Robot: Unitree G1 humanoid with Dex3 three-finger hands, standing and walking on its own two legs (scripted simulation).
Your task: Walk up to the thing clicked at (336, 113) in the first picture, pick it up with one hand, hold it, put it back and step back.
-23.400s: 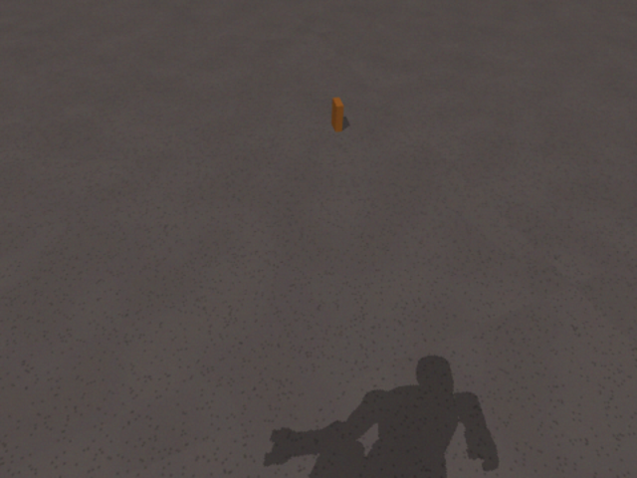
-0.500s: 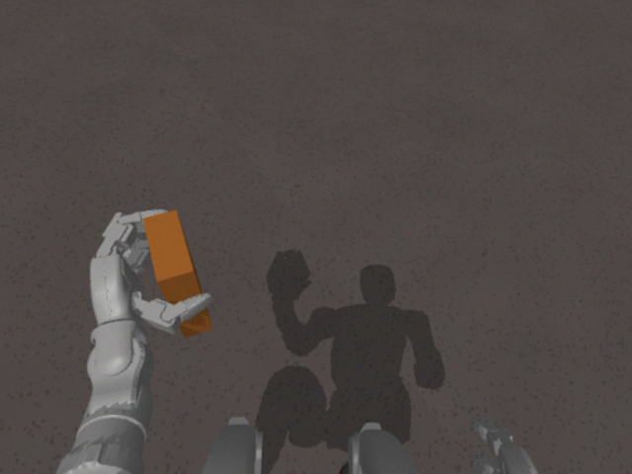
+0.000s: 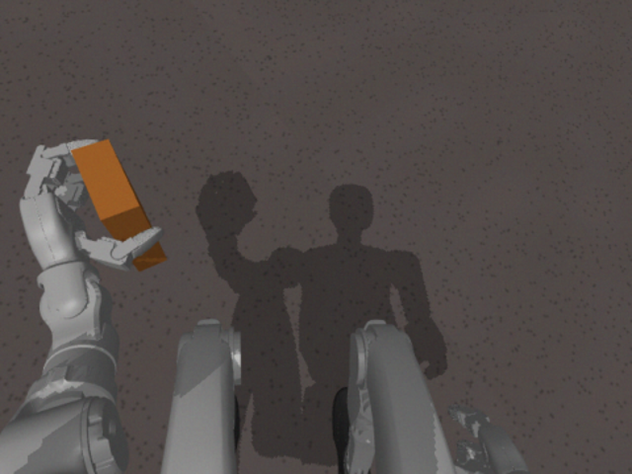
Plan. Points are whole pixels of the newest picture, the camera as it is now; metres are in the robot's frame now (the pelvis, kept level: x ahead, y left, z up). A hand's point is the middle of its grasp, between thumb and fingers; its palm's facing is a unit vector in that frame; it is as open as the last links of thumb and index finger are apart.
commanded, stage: crouch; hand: left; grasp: from the side
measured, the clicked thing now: (125, 212) +0.43 +0.24 -0.06
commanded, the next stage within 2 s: lower in 0.84 s
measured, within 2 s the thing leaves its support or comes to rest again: neither
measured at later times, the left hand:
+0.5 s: hand (136, 228) +0.45 +0.26 -0.17, palm faces +0.35 -0.94 -0.02, open 12.6 cm
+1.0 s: hand (144, 240) +0.46 +0.27 -0.23, palm faces +0.33 -0.94 -0.02, open 12.6 cm
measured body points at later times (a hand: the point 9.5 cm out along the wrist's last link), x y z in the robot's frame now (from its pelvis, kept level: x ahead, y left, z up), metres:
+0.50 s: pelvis -0.02 +0.01 -0.12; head +0.19 +0.07 +0.28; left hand +0.43 +0.31 -0.16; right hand +0.06 -0.26 -0.23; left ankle +0.08 +0.14 -0.43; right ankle +0.08 -0.12 -0.43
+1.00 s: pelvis -0.01 +0.01 -0.16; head +0.21 +0.09 +0.23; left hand +0.44 +0.32 -0.23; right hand +0.09 -0.27 -0.25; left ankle +0.08 +0.14 -0.43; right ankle +0.08 -0.12 -0.43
